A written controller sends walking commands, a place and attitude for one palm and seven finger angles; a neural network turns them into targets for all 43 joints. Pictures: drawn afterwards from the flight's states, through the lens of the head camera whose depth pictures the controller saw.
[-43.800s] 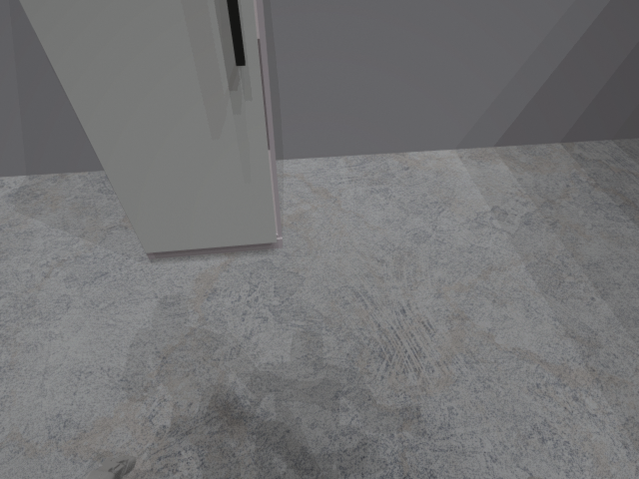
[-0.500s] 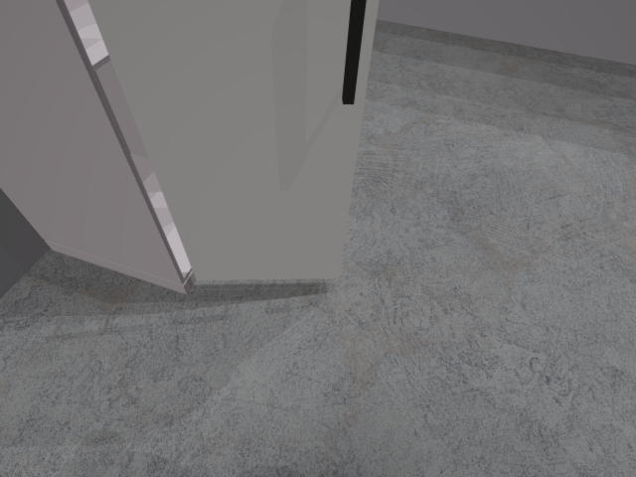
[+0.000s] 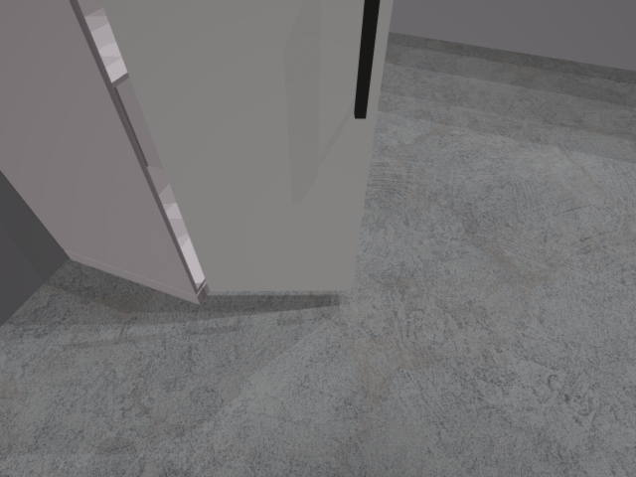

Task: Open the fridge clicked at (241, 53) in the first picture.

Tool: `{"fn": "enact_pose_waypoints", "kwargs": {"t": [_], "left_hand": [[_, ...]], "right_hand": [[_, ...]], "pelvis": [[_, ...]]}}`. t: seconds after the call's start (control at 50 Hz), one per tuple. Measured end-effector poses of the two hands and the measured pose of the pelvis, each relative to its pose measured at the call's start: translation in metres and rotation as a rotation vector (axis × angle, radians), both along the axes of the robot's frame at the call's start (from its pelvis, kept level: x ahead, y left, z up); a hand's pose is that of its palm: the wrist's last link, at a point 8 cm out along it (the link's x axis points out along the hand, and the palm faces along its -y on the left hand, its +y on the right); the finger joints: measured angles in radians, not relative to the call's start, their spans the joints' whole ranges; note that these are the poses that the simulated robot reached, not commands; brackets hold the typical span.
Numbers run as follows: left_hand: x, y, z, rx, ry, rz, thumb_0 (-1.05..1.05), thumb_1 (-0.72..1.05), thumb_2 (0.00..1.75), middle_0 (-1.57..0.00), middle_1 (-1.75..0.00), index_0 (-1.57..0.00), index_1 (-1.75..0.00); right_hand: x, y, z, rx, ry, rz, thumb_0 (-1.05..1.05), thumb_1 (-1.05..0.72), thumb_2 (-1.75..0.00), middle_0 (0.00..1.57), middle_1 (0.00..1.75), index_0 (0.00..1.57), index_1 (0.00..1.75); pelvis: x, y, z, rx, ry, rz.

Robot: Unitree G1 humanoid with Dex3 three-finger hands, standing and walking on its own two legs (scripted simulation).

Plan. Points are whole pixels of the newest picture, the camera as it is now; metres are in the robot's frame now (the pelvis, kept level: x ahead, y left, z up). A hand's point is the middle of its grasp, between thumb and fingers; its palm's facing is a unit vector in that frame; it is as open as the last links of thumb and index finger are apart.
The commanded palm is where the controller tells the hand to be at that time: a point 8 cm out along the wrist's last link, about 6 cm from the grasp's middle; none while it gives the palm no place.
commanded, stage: look to check the result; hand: right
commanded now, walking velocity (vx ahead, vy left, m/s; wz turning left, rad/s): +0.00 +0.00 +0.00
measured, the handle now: out of the picture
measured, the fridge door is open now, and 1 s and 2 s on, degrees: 69 69 69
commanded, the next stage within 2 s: stand and wait in 0.52 s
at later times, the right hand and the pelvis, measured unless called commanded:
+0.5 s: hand out of the picture -0.01 -0.17 -0.18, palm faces +0.01 +0.98 -0.18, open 7.4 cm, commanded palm none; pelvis +0.01 +0.00 +0.00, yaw +0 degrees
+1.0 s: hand out of the picture +0.00 -0.17 -0.18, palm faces +0.00 +0.98 -0.19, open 7.4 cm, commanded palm none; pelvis +0.01 +0.00 +0.00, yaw +1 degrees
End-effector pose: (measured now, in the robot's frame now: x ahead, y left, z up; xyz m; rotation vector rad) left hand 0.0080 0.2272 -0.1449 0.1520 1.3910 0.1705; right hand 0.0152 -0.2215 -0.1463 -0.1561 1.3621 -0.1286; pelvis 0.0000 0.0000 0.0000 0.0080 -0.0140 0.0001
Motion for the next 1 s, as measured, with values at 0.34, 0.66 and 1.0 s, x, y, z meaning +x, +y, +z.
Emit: {"fn": "enact_pose_waypoints", "kwargs": {"t": [0.34, 0.66, 1.0], "left_hand": [[0.004, -0.002, -0.001, 0.001, 0.034, 0.001, 0.01, 0.92, 0.9, -0.2, -0.3, -0.2, -0.3], [0.019, 0.0, 0.002, 0.011, -0.005, -0.004, 0.01, 0.92, 0.9, -0.2, -0.3, -0.2, -0.3], [0.007, -0.001, 0.001, 0.002, 0.02, 0.008, 0.01, 0.92, 0.9, -0.2, -0.3, -0.2, -0.3]], "right_hand": [[-0.028, 0.001, -0.001, -0.002, 0.105, -0.036, 0.01, -0.91, -0.9, 0.2, 0.3, 0.2, 0.29], [-0.019, 0.003, -0.001, 0.008, 0.083, -0.026, 0.01, -0.91, -0.9, 0.2, 0.3, 0.2, 0.29], [-0.014, 0.001, 0.0, -0.002, 0.075, -0.016, 0.01, -0.91, -0.9, 0.2, 0.3, 0.19, 0.29]], "pelvis": [[0.01, 0.0, 0.0, 0.0, -0.002, 0.001], [0.013, -0.001, 0.001, -0.005, -0.005, 0.007], [0.013, 0.001, 0.002, -0.006, -0.01, 0.011]]}}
